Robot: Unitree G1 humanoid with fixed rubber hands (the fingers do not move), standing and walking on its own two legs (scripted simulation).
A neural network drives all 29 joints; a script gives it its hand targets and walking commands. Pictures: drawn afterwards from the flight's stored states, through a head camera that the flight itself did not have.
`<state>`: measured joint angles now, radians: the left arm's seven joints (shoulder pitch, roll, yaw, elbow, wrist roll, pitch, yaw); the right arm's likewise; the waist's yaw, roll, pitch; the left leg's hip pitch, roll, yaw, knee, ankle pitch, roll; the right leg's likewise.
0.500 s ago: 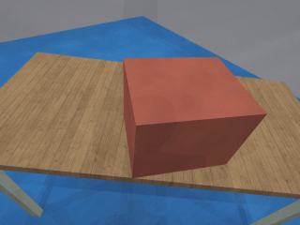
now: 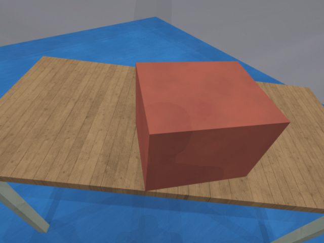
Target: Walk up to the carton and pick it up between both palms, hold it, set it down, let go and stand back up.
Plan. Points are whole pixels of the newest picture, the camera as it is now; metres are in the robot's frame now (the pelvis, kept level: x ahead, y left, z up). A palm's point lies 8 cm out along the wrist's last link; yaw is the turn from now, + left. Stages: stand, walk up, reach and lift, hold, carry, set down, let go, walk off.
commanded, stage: stand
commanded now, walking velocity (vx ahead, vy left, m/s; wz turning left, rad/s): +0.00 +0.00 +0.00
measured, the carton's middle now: (193, 122) +0.46 -0.09 +0.06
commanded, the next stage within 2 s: none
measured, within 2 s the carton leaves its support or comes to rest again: neither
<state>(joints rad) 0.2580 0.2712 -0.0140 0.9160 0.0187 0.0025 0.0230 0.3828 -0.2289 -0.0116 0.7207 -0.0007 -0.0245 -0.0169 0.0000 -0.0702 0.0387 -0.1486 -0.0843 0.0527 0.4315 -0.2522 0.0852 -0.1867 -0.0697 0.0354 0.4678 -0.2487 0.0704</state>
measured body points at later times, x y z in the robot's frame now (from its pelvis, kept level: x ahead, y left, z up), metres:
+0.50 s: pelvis -0.01 -0.03 +0.00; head -0.01 -0.01 +0.45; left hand +0.00 +0.22 -0.15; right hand +0.03 -0.29 -0.12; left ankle -0.01 +0.06 -0.74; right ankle +0.00 -0.16 -0.74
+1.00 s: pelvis -0.02 -0.04 +0.00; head -0.01 -0.03 +0.45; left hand -0.02 +0.20 -0.16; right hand +0.01 -0.30 -0.13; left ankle -0.01 +0.06 -0.74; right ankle +0.00 -0.16 -0.74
